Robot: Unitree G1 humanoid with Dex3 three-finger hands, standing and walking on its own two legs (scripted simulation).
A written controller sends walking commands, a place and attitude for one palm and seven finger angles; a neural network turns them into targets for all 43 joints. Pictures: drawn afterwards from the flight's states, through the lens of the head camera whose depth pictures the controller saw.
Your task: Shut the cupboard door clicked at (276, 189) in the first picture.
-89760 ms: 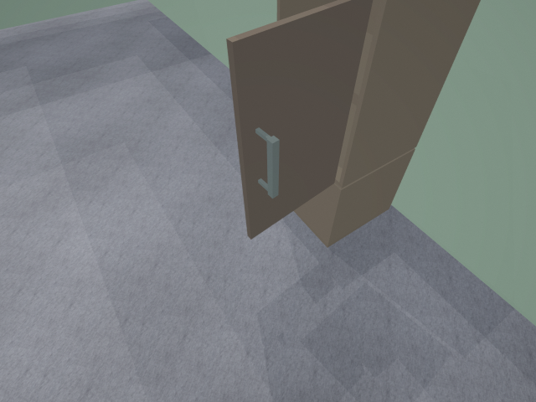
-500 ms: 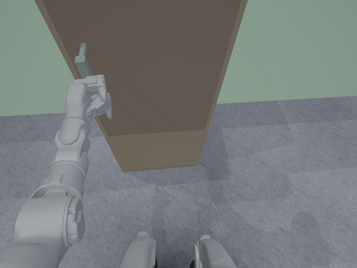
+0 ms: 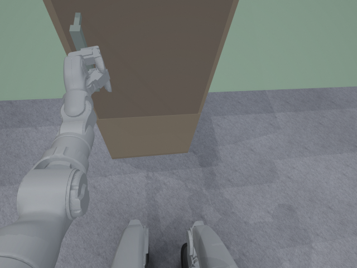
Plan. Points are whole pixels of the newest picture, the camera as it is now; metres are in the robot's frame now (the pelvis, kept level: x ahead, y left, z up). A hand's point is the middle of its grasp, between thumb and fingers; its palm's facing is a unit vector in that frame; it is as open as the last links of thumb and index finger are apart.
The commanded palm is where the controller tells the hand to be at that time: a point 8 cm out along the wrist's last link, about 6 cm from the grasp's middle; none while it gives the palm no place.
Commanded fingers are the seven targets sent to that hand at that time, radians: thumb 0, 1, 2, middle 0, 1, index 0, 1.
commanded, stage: pull the fist back off the door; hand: left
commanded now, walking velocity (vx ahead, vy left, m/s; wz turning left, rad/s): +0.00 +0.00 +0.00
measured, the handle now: (87, 56) +0.58 +0.18 +0.08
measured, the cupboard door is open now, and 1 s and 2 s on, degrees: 0 0 0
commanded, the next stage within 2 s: draw the hand back to the body in 0.76 s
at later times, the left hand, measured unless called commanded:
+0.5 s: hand (119, 78) +0.51 +0.11 +0.08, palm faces +0.12 -0.99 +0.01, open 3.1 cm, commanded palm +0.46 +0.16 +0.08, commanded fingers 0.00 0.90 0.90 -1.30 -1.50 -1.30 -1.50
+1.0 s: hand (112, 93) +0.45 +0.11 +0.10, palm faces +0.10 -1.00 -0.02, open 3.1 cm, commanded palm +0.41 +0.17 +0.11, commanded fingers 0.00 0.90 0.90 -1.30 -1.50 -1.30 -1.50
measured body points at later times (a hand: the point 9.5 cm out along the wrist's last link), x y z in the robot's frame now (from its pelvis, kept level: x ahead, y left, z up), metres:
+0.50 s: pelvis +0.03 -0.01 +0.02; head +0.13 -0.01 +0.46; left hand +0.50 +0.16 +0.08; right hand +0.05 -0.27 -0.10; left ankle +0.10 +0.10 -0.62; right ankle +0.06 -0.12 -0.62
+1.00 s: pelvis +0.08 -0.02 +0.04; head +0.14 -0.03 +0.49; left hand +0.44 +0.17 +0.11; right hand +0.22 -0.27 -0.07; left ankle +0.10 +0.10 -0.62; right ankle +0.06 -0.12 -0.62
